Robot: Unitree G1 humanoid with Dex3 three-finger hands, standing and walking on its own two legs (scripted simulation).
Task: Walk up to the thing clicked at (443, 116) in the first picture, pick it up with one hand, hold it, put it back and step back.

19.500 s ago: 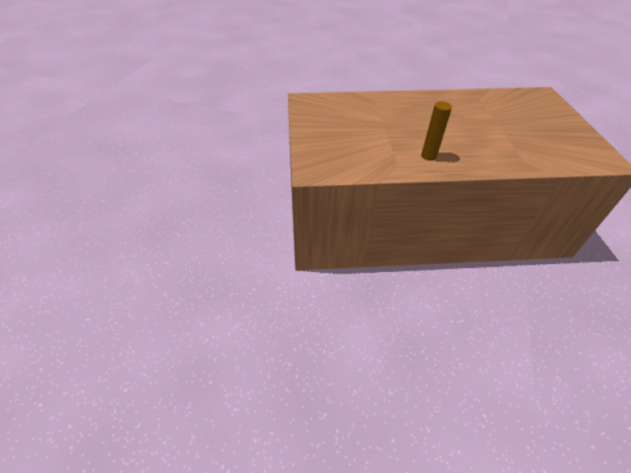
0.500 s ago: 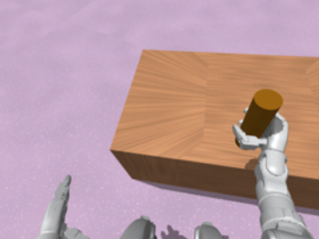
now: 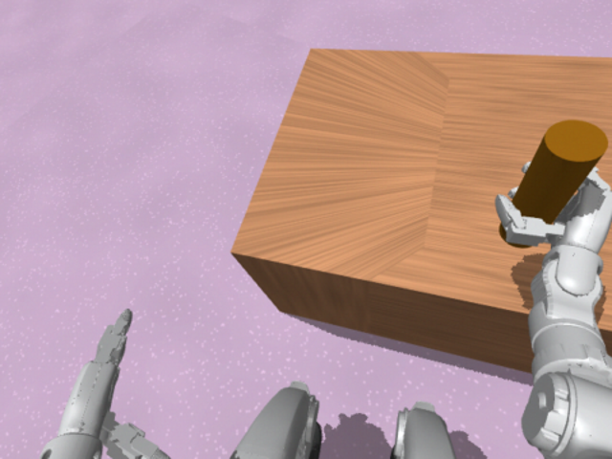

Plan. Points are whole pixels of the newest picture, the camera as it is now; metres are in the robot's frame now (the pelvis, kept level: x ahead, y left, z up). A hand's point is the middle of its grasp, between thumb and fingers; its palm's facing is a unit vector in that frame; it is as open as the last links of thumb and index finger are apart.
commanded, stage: crouch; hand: right
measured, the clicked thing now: (542, 194) +0.47 -0.21 +0.02
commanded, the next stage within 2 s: lower in 0.40 s
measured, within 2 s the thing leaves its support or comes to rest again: rests again in 1.60 s
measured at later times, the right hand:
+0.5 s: hand (523, 198) +0.50 -0.21 -0.03, palm faces +0.27 +0.96 +0.00, open 7.9 cm
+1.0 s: hand (511, 217) +0.50 -0.21 -0.09, palm faces +0.26 +0.97 +0.01, open 7.9 cm
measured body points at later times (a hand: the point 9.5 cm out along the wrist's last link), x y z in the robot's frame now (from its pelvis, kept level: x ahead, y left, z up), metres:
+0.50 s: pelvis +0.00 +0.01 -0.02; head +0.16 -0.05 +0.39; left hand +0.16 +0.28 +0.02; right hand +0.48 -0.26 -0.03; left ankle +0.03 +0.14 -0.62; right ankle +0.03 -0.11 -0.62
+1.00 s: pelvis -0.01 +0.01 -0.06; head +0.17 -0.07 +0.35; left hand +0.15 +0.27 +0.01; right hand +0.49 -0.26 -0.09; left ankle +0.03 +0.14 -0.62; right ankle +0.03 -0.11 -0.62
